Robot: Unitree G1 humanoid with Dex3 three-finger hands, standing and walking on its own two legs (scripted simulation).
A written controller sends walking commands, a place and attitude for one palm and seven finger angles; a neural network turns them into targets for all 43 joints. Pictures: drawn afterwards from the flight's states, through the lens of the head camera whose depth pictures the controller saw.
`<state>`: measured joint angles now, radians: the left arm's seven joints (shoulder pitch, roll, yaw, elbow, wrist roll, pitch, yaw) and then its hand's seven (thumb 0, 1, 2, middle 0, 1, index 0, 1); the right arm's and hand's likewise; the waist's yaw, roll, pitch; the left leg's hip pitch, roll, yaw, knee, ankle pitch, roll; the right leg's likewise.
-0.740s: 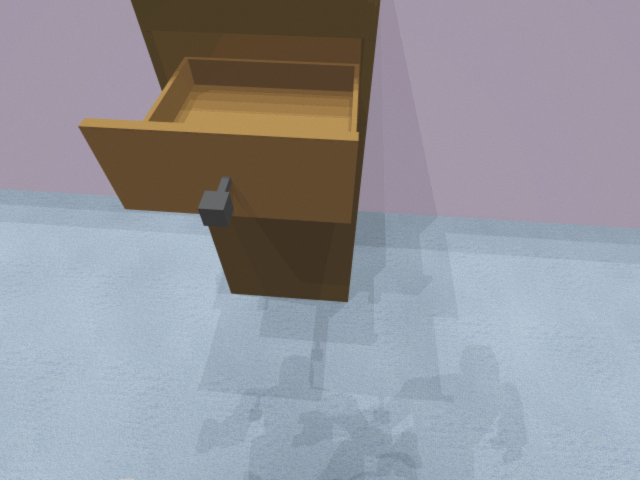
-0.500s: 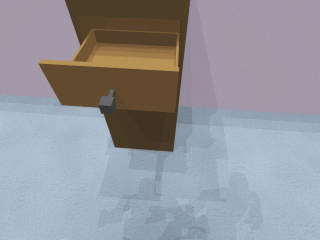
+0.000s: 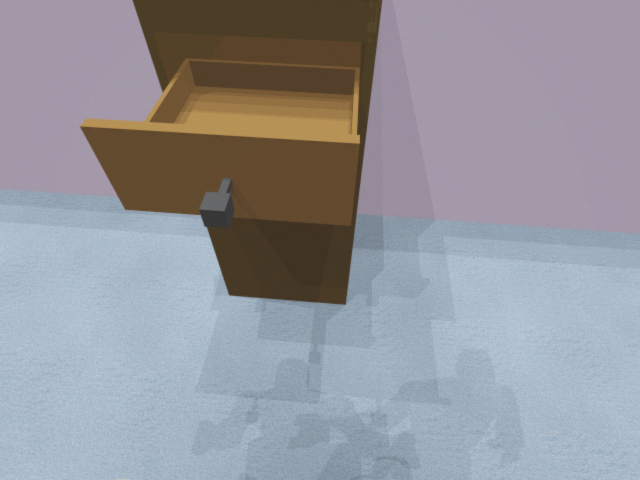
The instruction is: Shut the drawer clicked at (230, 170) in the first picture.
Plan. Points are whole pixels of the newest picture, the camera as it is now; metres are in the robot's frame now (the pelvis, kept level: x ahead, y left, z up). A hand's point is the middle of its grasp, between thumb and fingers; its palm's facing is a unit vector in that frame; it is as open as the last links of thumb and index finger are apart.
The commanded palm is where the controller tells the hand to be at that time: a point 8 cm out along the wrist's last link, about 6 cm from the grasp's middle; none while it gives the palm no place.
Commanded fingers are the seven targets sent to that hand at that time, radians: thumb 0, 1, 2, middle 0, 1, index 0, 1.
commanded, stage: look at it before walking up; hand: left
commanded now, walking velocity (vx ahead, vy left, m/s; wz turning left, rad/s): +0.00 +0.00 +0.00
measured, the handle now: (221, 200) +0.47 +0.17 +0.07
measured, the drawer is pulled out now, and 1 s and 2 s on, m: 0.30 0.30 0.30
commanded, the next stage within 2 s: take the last steps up to it in 0.10 s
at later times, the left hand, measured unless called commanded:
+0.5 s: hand out of the picture +0.04 +0.21 -0.18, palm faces -0.01 -0.97 -0.25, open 7.4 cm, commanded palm none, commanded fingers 0.00 0.90 0.90 -0.20 -0.30 -0.20 -0.30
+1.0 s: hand out of the picture +0.01 +0.15 -0.19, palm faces +0.05 -0.98 -0.18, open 7.4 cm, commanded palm none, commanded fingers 0.00 0.90 0.90 -0.20 -0.30 -0.20 -0.30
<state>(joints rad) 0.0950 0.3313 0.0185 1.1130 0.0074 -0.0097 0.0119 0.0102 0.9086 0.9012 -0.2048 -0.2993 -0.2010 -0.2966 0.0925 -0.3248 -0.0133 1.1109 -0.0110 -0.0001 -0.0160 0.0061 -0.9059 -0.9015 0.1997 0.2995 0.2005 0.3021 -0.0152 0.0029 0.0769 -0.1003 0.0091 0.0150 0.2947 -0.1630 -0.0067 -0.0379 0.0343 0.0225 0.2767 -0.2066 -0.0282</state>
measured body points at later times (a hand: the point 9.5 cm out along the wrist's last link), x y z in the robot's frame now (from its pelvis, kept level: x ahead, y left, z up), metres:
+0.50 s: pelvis +0.01 +0.01 -0.01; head +0.02 +0.01 +0.44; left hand +0.04 +0.26 -0.16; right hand +0.04 -0.25 -0.16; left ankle +0.00 +0.12 -0.75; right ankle -0.03 -0.10 -0.75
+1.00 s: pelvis +0.09 +0.00 -0.02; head +0.14 +0.00 +0.43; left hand +0.01 +0.21 -0.18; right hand +0.12 -0.24 -0.18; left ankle +0.14 +0.11 -0.74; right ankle -0.03 -0.10 -0.75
